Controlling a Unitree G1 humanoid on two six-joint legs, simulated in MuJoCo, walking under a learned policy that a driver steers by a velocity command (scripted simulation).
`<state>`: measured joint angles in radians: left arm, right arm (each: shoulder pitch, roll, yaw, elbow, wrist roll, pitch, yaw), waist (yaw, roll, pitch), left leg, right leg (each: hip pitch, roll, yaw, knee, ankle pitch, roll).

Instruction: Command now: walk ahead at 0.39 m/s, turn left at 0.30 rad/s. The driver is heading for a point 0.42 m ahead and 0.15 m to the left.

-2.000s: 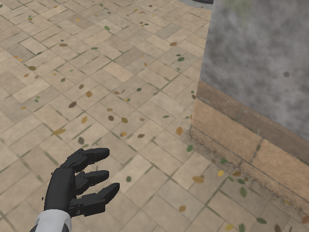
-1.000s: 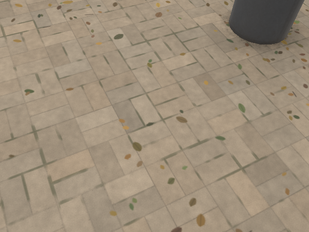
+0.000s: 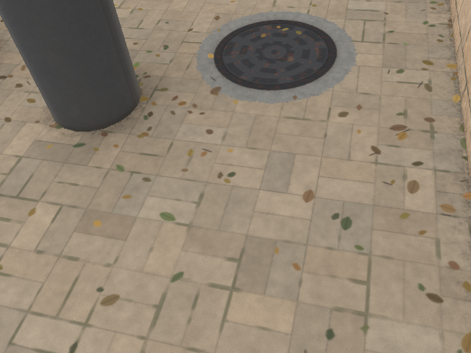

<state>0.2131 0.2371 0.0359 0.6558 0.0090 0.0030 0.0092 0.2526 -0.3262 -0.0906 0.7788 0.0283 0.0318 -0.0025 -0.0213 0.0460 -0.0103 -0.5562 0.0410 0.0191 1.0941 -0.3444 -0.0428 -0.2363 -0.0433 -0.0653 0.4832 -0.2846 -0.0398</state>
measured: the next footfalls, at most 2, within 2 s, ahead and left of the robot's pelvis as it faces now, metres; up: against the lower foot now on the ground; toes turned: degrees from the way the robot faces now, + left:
left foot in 0.50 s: +0.33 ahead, +0.25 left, +0.00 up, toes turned +31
right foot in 0.96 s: +0.67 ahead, +0.28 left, +0.00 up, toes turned +34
